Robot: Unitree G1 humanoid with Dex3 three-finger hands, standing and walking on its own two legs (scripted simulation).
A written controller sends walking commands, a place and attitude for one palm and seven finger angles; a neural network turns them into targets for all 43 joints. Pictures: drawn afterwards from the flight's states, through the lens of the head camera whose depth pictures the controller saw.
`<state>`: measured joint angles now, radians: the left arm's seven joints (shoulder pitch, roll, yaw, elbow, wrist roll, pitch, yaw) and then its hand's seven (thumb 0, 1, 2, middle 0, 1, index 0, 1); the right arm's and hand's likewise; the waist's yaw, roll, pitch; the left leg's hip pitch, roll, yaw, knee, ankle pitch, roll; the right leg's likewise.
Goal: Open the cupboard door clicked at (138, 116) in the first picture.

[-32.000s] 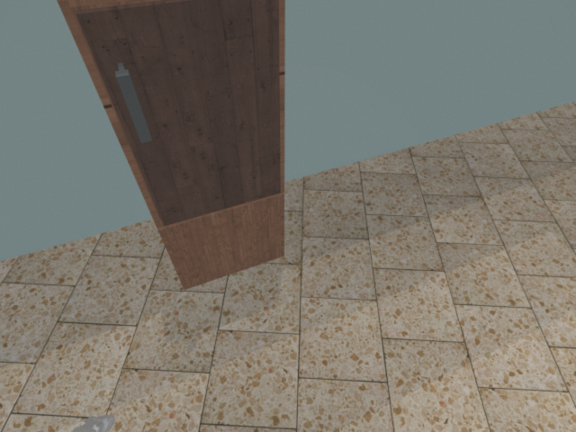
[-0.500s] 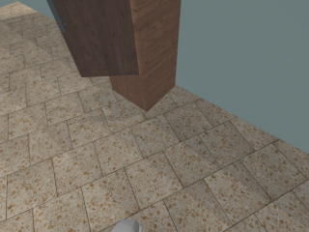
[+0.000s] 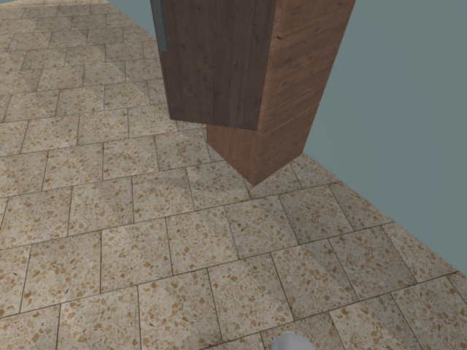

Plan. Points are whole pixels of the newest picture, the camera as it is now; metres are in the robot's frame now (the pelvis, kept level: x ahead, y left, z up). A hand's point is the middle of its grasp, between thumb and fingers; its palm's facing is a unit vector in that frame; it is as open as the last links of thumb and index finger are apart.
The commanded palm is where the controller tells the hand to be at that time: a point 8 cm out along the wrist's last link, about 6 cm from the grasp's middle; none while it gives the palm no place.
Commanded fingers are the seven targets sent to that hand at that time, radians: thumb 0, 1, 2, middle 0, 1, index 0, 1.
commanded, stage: take the last steps up to it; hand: left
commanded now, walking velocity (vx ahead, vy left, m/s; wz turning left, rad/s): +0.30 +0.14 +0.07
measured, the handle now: (163, 22) +0.98 +0.30 +0.06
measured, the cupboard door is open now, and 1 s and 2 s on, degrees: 42 42 42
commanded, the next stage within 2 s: come to a stop and stand still in 0.80 s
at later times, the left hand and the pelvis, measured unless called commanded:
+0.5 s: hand (145, 327) +0.18 +0.19 -0.16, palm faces +0.12 -0.97 -0.23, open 7.2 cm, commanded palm none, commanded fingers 0.00 0.90 0.90 -0.20 -0.30 -0.20 -0.30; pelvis +0.18 +0.00 +0.00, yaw +4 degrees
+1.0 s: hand (126, 215) +0.43 +0.30 -0.17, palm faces +0.08 -0.97 -0.22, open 7.3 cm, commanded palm none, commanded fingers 0.00 0.90 0.90 -0.20 -0.30 -0.20 -0.30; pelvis +0.36 +0.11 +0.00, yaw +2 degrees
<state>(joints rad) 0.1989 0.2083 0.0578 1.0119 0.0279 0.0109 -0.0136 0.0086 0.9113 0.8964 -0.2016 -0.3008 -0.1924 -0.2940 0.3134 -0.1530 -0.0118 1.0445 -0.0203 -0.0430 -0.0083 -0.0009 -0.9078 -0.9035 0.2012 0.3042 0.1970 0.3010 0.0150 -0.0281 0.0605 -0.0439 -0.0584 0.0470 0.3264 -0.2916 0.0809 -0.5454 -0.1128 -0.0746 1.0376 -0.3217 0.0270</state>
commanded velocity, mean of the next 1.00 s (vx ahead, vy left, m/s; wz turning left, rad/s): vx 0.19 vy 0.09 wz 0.00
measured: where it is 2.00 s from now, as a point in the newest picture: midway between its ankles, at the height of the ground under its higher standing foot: (214, 314)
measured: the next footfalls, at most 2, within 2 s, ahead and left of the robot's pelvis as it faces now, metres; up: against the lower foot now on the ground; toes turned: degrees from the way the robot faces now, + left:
right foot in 0.20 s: +0.19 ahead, -0.11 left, +0.00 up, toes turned -7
left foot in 0.68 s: +0.37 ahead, +0.19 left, +0.00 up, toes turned +9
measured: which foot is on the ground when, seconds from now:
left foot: down 0.00-0.22, up 0.24-0.66, down 0.68-1.00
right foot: up 0.00-0.18, down 0.20-0.68, up 0.70-1.00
